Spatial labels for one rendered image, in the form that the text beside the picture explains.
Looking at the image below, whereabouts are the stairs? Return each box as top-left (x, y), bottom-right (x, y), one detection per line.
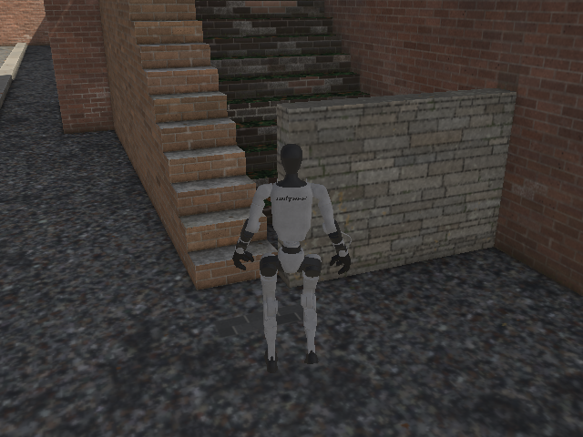
top-left (98, 0), bottom-right (279, 290)

